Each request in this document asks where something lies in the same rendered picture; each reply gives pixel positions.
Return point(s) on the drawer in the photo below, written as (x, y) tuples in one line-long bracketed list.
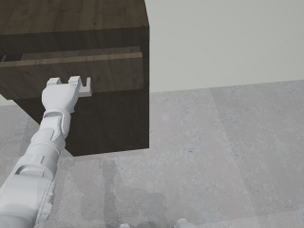
[(25, 76)]

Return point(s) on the handle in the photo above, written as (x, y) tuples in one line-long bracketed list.
[(85, 91)]

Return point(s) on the robot left hand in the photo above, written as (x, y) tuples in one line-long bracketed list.
[(62, 96)]

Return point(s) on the robot right shin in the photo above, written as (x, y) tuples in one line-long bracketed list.
[(181, 220)]

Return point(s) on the left robot upper arm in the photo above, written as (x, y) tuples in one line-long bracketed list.
[(26, 201)]

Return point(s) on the cabinet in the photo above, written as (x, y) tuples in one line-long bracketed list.
[(105, 122)]

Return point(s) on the left robot forearm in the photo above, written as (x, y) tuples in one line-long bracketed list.
[(44, 151)]

